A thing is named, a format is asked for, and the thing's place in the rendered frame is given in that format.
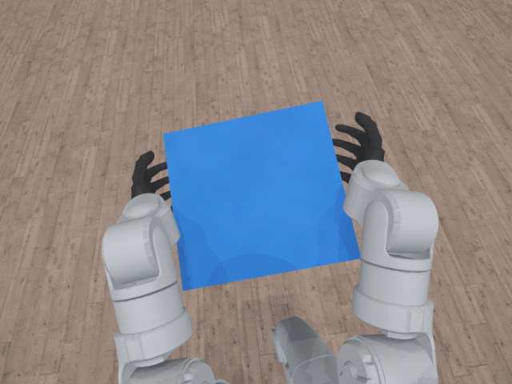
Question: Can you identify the left robot upper arm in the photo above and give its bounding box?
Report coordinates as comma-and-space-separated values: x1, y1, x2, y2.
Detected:
127, 357, 216, 384

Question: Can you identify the right robot upper arm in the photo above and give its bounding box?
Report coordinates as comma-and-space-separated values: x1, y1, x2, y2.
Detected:
337, 334, 438, 384

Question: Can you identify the carton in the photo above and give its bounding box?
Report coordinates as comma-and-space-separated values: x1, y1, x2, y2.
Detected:
163, 101, 361, 291

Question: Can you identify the right robot forearm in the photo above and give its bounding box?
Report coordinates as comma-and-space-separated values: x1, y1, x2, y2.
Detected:
342, 160, 438, 379

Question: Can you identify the robot right hand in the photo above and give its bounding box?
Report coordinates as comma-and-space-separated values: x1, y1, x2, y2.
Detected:
332, 112, 385, 184

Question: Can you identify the robot right thigh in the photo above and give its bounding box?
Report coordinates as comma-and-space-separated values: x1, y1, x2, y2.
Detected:
270, 317, 339, 384

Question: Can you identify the left robot forearm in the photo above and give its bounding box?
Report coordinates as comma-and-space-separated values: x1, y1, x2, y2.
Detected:
102, 194, 194, 384

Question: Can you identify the robot left hand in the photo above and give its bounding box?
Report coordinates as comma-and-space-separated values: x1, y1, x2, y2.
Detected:
131, 150, 173, 212

